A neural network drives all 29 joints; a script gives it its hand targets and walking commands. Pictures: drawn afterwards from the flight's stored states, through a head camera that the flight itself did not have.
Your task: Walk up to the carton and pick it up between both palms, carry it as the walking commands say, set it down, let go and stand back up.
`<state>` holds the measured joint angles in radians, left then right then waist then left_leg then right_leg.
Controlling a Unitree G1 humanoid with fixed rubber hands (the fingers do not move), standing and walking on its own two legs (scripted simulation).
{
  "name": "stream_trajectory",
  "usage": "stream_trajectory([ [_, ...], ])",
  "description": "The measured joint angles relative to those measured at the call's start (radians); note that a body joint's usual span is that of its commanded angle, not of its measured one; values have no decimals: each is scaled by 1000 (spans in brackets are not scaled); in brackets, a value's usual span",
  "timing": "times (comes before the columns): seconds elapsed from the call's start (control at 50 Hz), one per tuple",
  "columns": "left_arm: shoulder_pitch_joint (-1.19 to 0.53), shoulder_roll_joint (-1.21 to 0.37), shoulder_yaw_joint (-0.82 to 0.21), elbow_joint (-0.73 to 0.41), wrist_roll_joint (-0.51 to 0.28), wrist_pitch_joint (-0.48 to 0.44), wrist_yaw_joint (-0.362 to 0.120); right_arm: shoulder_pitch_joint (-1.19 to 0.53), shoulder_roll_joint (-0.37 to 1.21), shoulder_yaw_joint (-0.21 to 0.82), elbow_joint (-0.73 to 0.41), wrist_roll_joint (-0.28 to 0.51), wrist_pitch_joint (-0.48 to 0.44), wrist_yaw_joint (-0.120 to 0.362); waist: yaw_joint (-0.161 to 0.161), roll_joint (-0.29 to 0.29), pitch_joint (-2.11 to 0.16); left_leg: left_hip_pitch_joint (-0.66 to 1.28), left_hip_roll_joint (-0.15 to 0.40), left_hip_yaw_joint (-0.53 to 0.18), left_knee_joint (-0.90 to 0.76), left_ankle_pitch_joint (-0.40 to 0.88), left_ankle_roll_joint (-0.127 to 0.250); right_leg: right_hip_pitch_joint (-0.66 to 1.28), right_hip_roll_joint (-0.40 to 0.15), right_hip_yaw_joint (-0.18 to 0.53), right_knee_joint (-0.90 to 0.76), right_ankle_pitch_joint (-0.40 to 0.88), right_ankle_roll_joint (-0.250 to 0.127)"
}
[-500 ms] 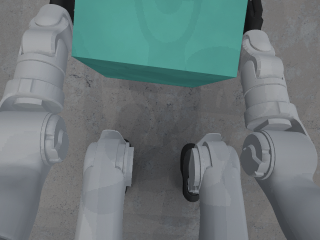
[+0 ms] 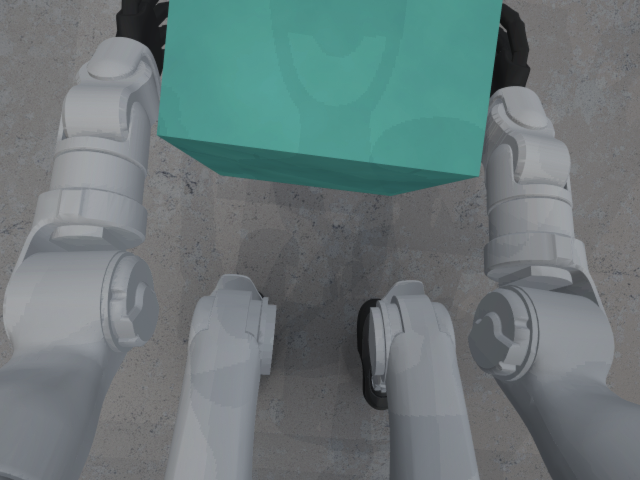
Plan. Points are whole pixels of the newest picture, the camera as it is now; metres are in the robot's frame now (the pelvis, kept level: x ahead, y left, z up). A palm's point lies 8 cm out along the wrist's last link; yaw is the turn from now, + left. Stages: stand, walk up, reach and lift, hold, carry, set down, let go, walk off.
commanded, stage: reach and lift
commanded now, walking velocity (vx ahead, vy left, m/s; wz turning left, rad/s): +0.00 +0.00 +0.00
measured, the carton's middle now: (321, 101) +0.53 +0.02 -0.17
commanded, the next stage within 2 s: none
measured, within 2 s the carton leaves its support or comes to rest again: neither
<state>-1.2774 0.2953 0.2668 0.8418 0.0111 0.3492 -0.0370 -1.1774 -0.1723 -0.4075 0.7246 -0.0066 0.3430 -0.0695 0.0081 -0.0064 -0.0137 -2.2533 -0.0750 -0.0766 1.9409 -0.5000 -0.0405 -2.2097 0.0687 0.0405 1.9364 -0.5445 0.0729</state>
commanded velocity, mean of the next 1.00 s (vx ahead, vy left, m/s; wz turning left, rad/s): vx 0.00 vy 0.00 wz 0.00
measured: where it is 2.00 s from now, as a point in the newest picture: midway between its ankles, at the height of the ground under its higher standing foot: (311, 367)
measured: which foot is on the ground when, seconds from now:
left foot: down 0.00-1.00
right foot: down 0.00-1.00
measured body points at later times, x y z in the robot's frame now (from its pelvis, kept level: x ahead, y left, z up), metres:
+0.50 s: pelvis +0.00 +0.00 +0.05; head +0.29 +0.03 +0.40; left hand +0.53 +0.20 -0.03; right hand +0.52 -0.16 -0.03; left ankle +0.11 +0.12 -0.40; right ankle +0.11 -0.13 -0.40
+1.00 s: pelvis +0.02 +0.00 +0.12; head +0.26 +0.03 +0.49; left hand +0.51 +0.20 +0.05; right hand +0.50 -0.17 +0.05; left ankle +0.11 +0.12 -0.40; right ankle +0.11 -0.13 -0.40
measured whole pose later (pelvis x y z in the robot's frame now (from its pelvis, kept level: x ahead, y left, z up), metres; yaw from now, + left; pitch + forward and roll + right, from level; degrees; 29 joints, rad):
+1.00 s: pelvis +0.02 +0.00 +0.12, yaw +1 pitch +44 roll -3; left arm -1.00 0.17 0.32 0.76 0.11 0.38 -0.07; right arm -0.89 -0.08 -0.44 0.63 -0.09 0.38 -0.02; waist 0.00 0.00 -0.22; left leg -1.88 -0.09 -0.11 1.55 -0.44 -0.04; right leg -1.84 0.09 0.07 1.54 -0.48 0.07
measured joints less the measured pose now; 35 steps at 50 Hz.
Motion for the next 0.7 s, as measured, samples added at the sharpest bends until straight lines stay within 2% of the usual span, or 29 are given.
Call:
stream_trajectory([
  [0.2,64,-33,19,-23,28,22,-13,80,32,-20,-42,-28,23,14,-5,8,-69,55,-6,-10,-85,19,0,58,4,1,-89,19,1],
  [0.46,78,-58,63,-26,74,48,-26,92,45,-52,-45,-74,51,41,-10,3,-110,130,-8,-9,-183,52,3,128,12,16,-185,53,5],
  [0.7,172,-92,54,-58,87,55,-28,190,70,-46,-74,-78,55,48,-13,8,-164,232,-15,-19,-272,52,3,233,10,18,-275,52,0],
])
